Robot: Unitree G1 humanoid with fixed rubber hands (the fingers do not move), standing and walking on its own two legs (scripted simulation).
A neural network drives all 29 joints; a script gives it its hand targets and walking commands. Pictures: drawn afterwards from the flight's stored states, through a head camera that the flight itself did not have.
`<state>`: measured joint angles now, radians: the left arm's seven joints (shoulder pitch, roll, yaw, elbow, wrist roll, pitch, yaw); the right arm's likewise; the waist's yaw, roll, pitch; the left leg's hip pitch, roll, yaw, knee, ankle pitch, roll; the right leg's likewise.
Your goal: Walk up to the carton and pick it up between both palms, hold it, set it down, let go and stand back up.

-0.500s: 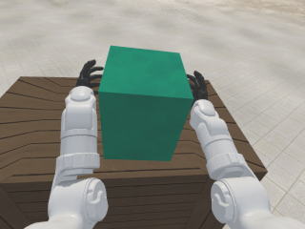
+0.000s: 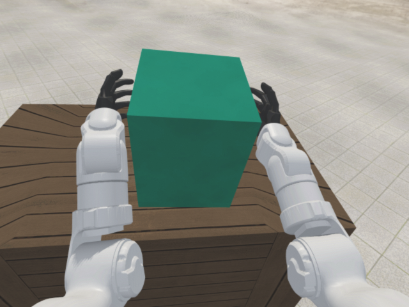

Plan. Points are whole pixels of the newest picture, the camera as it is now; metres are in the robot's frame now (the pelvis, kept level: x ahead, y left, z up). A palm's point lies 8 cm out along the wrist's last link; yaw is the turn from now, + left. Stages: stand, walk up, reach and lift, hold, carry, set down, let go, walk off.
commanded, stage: hold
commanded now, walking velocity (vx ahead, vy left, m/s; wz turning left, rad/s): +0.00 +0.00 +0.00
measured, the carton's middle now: (188, 132) +0.42 +0.01 +0.17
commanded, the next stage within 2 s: none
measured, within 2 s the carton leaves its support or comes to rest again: neither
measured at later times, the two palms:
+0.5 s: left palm (107, 115) +0.37 +0.15 +0.24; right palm (266, 126) +0.37 -0.13 +0.22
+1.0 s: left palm (107, 116) +0.37 +0.15 +0.24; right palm (265, 126) +0.38 -0.13 +0.22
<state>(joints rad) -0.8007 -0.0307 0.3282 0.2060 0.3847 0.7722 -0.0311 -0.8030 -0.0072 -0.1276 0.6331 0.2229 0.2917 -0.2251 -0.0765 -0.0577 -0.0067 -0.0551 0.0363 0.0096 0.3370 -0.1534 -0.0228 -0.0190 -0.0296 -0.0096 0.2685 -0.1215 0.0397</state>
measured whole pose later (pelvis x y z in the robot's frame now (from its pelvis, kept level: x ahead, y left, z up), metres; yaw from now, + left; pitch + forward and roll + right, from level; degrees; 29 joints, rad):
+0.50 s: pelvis +0.00 +0.00 +0.00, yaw +0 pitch -7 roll -1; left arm -0.80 -0.03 0.34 0.20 0.39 0.81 -0.04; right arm -0.81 -0.01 -0.12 0.62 0.22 0.34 -0.23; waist -0.08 -0.06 -0.01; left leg -0.06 0.04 0.01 0.34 -0.15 -0.02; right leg -0.02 -0.03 -0.01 0.27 -0.12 0.04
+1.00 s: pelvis +0.00 +0.00 +0.00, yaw +0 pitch -7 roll -1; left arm -0.80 -0.03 0.34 0.20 0.39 0.81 -0.04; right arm -0.81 -0.01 -0.12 0.62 0.22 0.35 -0.23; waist -0.08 -0.06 -0.01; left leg -0.06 0.04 0.01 0.34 -0.15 -0.02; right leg -0.02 -0.03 -0.01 0.27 -0.12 0.04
